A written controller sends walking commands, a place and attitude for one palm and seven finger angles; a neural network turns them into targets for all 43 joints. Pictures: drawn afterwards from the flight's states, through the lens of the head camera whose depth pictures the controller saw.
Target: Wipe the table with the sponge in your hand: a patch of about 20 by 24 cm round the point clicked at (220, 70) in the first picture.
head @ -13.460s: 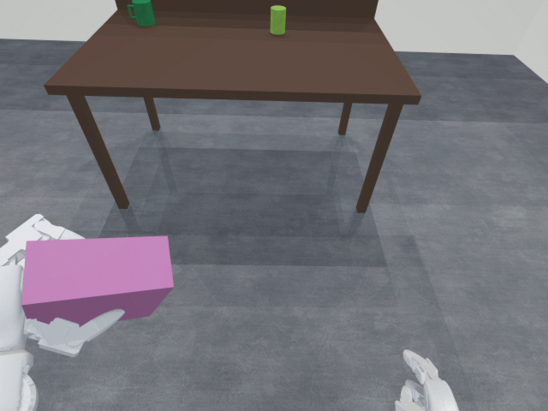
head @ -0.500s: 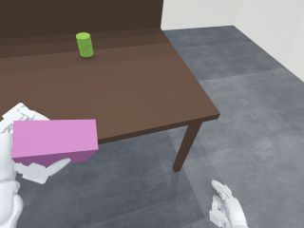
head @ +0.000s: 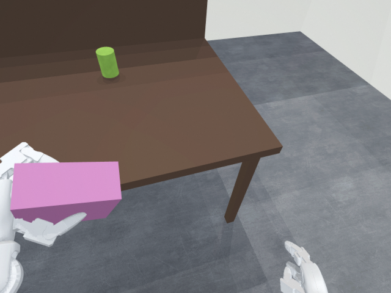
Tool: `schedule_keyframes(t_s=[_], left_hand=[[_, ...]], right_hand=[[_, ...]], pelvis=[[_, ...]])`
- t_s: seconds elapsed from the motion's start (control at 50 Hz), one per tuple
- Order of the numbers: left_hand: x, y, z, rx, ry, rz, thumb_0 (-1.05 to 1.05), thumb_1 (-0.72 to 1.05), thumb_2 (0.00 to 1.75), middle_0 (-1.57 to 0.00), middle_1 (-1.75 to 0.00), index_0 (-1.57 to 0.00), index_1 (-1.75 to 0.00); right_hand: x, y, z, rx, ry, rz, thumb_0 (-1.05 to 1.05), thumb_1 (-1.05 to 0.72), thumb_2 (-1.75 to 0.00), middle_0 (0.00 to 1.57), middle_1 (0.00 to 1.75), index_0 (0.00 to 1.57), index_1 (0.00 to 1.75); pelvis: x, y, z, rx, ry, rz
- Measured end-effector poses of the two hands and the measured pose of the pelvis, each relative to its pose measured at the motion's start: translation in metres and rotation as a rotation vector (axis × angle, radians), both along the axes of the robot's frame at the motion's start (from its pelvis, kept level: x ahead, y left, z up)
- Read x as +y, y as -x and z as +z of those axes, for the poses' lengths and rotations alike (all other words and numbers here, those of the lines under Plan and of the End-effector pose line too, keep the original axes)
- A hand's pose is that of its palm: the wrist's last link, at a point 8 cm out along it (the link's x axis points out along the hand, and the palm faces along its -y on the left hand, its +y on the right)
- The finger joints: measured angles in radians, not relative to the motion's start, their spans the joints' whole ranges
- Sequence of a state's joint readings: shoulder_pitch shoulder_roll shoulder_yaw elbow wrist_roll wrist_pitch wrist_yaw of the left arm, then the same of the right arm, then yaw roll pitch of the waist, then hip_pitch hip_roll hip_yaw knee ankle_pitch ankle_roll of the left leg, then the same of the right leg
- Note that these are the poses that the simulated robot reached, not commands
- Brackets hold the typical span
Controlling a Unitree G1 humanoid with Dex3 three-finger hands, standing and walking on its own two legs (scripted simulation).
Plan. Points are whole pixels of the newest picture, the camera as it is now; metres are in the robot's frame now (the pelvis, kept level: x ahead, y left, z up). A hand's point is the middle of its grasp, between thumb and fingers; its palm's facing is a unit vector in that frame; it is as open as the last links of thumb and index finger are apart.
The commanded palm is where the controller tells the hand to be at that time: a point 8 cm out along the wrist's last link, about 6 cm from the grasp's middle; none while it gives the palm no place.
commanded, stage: look again from close up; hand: left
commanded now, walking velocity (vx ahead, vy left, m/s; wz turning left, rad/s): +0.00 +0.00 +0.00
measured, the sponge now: (84, 194) +0.24 +0.21 +0.13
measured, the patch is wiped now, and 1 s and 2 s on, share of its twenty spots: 0.00 0.00 0.00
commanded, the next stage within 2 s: shuffle to correct the standing spot in 0.04 s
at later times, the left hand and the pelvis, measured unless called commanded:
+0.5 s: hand (48, 191) +0.22 +0.25 +0.15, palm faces +0.37 -0.85 -0.39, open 10.1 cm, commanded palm +0.17 +0.29 +0.17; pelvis +0.01 +0.01 -0.01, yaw -1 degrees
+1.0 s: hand (38, 179) +0.24 +0.27 +0.16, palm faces +0.36 -0.84 -0.42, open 10.1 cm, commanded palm +0.18 +0.32 +0.17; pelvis +0.02 +0.04 -0.02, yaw -1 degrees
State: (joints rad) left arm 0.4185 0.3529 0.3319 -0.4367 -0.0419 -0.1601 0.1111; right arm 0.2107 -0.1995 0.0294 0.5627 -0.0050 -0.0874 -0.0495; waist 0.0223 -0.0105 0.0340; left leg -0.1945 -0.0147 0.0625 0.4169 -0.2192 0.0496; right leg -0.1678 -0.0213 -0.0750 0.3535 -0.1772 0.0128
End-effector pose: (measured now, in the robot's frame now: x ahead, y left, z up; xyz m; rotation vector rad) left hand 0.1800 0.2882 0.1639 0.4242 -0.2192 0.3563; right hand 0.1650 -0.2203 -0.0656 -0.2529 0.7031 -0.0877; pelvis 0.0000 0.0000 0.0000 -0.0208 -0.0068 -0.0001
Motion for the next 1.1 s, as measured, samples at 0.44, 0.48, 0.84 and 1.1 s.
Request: schedule_keyframes(t_s=[0.44,0.48,0.84,1.1], left_hand=[[-0.001,0.002,-0.001,-0.001,-0.021,-0.012,-0.01,-0.49,1.0,-0.74,-1.35,-0.74,-1.35],[0.001,-0.003,0.001,-0.013,-0.031,-0.02,-0.01,-0.49,1.0,-0.74,-1.35,-0.74,-1.35],[0.02,-0.022,0.003,-0.055,-0.091,-0.051,-0.01,-0.49,1.0,-0.75,-1.35,-0.74,-1.35],[0.038,-0.021,0.004,-0.042,-0.08,-0.046,-0.01,-0.49,1.0,-0.75,-1.35,-0.74,-1.35]], right_hand=[[-0.013,0.005,-0.006,-0.001,0.02,-0.033,0.01,-0.9,-0.9,0.2,0.3,0.2,0.3],[-0.013,0.004,-0.007,-0.006,0.022,-0.043,0.01,-0.9,-0.9,0.2,0.3,0.2,0.3],[0.019,-0.001,-0.029,0.02,-0.04,-0.071,0.01,-0.9,-0.9,0.2,0.3,0.2,0.3],[0.033,0.002,-0.033,0.104,-0.03,-0.068,0.01,-0.9,-0.9,0.2,0.3,0.2,0.3]], pelvis=[[0.005,-0.003,-0.006,-0.001,0.004,-0.009],[0.007,-0.005,-0.008,-0.004,-0.003,-0.015],[0.032,-0.018,-0.021,-0.015,-0.025,-0.037],[0.055,-0.022,-0.015,-0.013,-0.041,-0.034]])
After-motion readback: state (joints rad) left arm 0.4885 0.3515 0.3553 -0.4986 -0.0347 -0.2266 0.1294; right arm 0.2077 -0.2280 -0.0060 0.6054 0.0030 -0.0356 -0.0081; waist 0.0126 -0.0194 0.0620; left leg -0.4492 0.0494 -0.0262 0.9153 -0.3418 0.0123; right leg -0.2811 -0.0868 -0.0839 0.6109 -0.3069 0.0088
